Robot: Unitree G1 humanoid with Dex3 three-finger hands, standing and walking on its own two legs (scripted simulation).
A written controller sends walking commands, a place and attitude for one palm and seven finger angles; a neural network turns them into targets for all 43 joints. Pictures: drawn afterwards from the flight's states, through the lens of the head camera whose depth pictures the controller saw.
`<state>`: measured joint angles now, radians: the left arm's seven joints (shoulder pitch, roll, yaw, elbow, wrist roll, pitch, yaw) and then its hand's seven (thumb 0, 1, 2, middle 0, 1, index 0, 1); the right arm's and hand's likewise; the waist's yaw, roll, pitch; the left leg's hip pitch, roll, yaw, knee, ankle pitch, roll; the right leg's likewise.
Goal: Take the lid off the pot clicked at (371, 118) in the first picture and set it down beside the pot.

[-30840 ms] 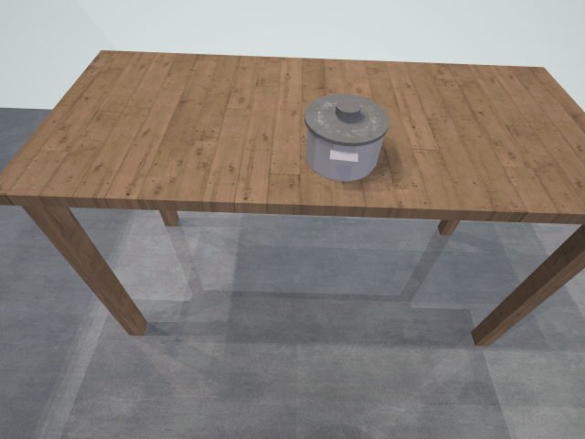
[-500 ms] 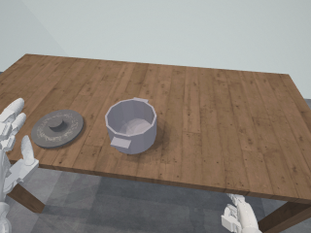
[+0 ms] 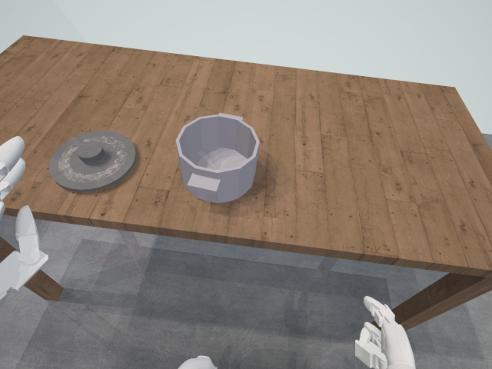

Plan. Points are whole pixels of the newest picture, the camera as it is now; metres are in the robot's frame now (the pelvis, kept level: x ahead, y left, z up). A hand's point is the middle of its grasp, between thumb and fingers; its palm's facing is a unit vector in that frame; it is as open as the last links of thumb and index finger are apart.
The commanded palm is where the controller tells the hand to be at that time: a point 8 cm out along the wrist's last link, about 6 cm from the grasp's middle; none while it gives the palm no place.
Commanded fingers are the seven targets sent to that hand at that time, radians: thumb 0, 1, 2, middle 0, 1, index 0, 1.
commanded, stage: step back with the hand held close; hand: left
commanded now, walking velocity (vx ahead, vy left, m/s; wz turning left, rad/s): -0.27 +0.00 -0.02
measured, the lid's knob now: (90, 151) +0.48 +0.36 +0.02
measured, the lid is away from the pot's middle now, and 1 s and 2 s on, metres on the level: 0.26 0.26 0.26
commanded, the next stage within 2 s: stop stepping back and stand still in 1.26 s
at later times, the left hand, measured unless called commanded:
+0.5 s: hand (44, 275) +0.17 +0.22 +0.19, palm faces +0.35 -0.85 -0.41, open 7.4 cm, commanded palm +0.10 +0.27 +0.21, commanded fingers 0.00 0.90 0.90 -0.20 -0.30 -0.20 -0.30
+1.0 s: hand (19, 321) +0.13 +0.21 +0.20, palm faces +0.35 -0.85 -0.39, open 7.4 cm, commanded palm +0.06 +0.27 +0.21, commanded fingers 0.00 0.90 0.90 -0.20 -0.30 -0.20 -0.30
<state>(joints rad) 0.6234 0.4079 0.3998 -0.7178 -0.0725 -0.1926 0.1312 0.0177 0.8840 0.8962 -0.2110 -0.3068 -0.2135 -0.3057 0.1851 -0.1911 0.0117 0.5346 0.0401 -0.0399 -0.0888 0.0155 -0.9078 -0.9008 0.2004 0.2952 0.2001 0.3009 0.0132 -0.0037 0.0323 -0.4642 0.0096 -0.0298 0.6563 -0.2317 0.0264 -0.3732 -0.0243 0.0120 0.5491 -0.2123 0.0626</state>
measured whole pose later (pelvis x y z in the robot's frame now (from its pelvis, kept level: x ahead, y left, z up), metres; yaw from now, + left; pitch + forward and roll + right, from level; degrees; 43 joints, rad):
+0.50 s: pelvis -0.03 -0.01 -0.01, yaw +0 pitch +2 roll -3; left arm 0.58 0.42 0.42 -0.74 -0.06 -0.26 0.14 0.02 0.88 0.90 -0.21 -0.31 -0.21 -0.31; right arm 0.18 -0.18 0.00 0.56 0.02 -0.07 -0.08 0.02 -0.91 -0.90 0.20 0.30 0.20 0.30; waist -0.01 -0.03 0.03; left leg -0.54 0.04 -0.01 0.72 -0.25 0.02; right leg -0.46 -0.01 0.01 0.63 -0.21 0.05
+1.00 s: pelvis -0.07 -0.01 -0.01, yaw +1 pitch +0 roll -4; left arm 0.55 0.43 0.42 -0.75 -0.05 -0.26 0.15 0.02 0.88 0.90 -0.21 -0.31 -0.21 -0.31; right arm 0.19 -0.17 -0.02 0.57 0.00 -0.06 -0.07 0.02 -0.91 -0.90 0.20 0.30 0.20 0.30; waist -0.05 -0.02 0.04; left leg -0.56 0.08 0.00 0.67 -0.10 0.03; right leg -0.52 0.05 0.02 0.90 -0.41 0.03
